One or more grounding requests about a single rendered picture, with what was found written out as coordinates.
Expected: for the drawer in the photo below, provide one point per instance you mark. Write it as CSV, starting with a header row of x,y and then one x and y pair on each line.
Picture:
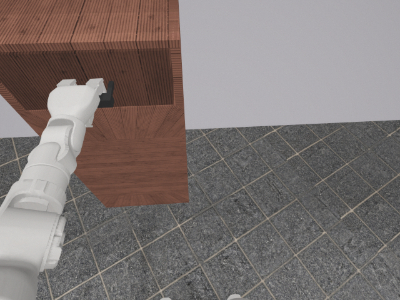
x,y
142,77

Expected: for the left robot forearm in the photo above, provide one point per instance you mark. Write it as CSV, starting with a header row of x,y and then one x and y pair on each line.
x,y
44,180

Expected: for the handle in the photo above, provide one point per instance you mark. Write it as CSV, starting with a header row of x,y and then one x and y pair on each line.
x,y
106,99

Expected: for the left robot upper arm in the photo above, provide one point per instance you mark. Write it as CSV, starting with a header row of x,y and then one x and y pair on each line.
x,y
30,241

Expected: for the left robot hand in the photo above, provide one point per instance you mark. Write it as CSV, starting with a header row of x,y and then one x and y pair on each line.
x,y
79,101

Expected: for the cabinet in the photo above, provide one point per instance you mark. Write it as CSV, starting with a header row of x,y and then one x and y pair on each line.
x,y
133,155

